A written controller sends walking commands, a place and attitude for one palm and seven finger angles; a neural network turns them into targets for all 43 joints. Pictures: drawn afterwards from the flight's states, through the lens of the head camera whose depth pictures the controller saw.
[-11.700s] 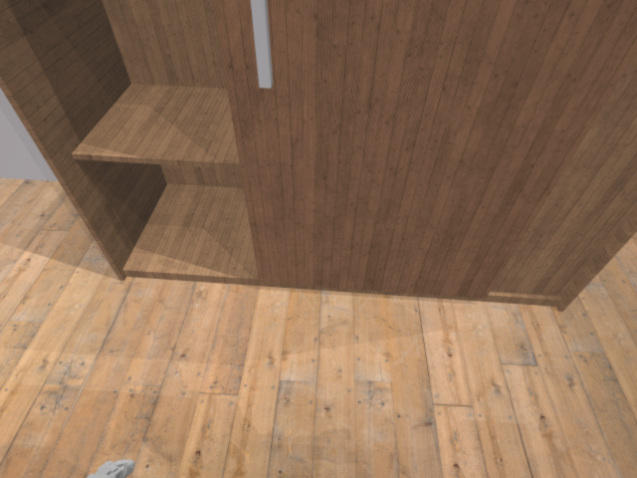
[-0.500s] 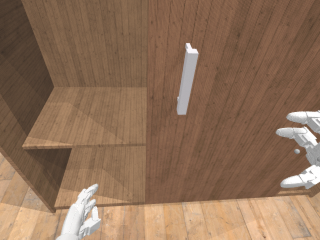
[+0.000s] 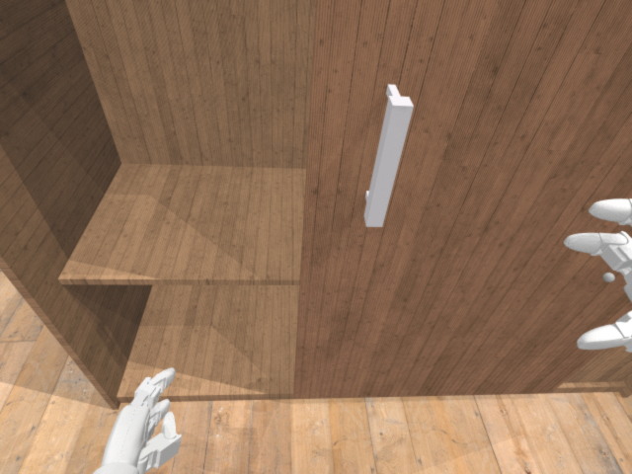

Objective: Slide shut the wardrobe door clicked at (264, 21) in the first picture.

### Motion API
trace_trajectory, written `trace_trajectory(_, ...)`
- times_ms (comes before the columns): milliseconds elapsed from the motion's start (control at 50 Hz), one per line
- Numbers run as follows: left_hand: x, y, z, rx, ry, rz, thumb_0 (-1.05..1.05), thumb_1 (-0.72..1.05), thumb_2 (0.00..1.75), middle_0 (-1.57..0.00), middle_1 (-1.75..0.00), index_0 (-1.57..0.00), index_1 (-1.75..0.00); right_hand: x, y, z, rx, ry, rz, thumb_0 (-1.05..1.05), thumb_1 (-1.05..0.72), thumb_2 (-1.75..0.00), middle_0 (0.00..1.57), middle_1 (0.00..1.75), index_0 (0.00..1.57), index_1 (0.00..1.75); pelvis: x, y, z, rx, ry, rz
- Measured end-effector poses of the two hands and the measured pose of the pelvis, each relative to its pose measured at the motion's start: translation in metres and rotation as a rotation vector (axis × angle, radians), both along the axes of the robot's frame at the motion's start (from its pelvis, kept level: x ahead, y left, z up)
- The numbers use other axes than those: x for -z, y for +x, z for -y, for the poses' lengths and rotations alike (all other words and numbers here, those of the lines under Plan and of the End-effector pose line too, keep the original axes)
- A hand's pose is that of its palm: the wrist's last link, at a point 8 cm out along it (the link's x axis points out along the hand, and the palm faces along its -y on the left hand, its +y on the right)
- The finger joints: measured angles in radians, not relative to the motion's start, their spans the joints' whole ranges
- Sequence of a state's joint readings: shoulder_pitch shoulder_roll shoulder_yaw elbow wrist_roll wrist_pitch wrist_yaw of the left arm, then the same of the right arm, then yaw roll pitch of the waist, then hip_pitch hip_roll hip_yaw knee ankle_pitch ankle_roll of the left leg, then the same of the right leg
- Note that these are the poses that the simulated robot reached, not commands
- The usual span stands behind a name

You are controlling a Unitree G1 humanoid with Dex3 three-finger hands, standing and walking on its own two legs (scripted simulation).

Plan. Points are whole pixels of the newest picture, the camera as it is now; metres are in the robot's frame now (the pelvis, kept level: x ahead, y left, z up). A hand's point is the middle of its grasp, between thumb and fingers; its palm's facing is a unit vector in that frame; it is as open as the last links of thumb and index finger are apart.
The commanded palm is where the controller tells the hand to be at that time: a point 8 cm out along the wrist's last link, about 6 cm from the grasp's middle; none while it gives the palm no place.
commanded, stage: raise the hand with hooked fingers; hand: right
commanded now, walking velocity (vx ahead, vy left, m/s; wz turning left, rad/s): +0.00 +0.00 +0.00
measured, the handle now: (382, 159) +0.49 -0.07 +0.18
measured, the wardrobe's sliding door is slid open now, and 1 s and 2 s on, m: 0.54 0.54 0.53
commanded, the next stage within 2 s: move the hooked fingers beside the handle in 0.16 s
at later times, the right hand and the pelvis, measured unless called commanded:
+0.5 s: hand (582, 260) +0.30 -0.26 +0.20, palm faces +0.02 +1.00 -0.08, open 14.0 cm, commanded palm +0.27 -0.30 +0.20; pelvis +0.00 -0.01 +0.00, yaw -1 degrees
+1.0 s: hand (526, 227) +0.34 -0.22 +0.20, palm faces -0.01 +1.00 -0.04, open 14.0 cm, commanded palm +0.32 -0.26 +0.20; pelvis +0.01 +0.00 +0.00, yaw +0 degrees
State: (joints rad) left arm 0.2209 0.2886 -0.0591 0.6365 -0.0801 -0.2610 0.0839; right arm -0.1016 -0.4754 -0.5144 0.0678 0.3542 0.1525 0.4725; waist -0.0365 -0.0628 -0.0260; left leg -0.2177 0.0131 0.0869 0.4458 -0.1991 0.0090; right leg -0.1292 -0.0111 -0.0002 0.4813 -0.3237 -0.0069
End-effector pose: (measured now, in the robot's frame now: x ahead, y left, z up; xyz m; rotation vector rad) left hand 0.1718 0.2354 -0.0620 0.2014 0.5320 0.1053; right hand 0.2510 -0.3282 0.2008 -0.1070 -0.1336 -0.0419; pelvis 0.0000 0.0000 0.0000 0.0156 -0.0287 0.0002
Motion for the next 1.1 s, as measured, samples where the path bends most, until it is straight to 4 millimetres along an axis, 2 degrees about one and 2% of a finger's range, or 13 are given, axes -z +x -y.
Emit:
trace_trajectory(160, 0.001, 0.006, 0.010, 0.019, -0.019, 0.003, 0.01, 0.90, 0.90, -0.20, -0.30, -0.20, -0.30, -0.003, 0.002, 0.007, 0.019, -0.005, -0.023, -0.01, 0.50, -0.30, 0.30, 1.20, 0.30, 1.20, 0.000, 0.001, 0.001, 0.005, 0.001, 0.001)
trace_trajectory(340, 0.003, 0.010, 0.017, 0.031, -0.027, -0.002, 0.01, 0.90, 0.90, -0.20, -0.30, -0.20, -0.30, -0.002, 0.006, 0.003, 0.000, -0.003, -0.019, -0.01, 0.50, -0.30, 0.30, 1.20, 0.30, 1.20, -0.001, 0.003, 0.003, 0.007, 0.002, -0.002)
trace_trajectory(620, 0.005, 0.009, 0.019, 0.009, -0.029, -0.026, 0.01, 0.90, 0.90, -0.20, -0.30, -0.20, -0.30, 0.002, 0.043, -0.025, -0.038, 0.028, -0.026, -0.01, 0.50, -0.30, 0.30, 1.20, 0.30, 1.20, -0.001, 0.006, 0.006, 0.002, -0.001, -0.013)
trace_trajectory(940, 0.011, 0.004, 0.012, -0.019, -0.026, -0.070, 0.01, 0.90, 0.90, -0.20, -0.30, -0.20, -0.30, 0.005, 0.065, -0.050, -0.045, 0.055, -0.034, -0.01, 0.50, -0.30, 0.30, 1.20, 0.30, 1.20, -0.001, 0.006, 0.006, -0.001, -0.005, -0.017)
trace_trajectory(1100, 0.013, 0.000, 0.010, -0.029, -0.025, -0.086, 0.01, 0.90, 0.90, -0.20, -0.30, -0.20, -0.30, 0.006, 0.088, -0.067, -0.060, 0.068, -0.055, -0.01, 0.50, -0.30, 0.30, 1.20, 0.30, 1.20, -0.001, 0.003, 0.004, 0.002, -0.008, -0.020)
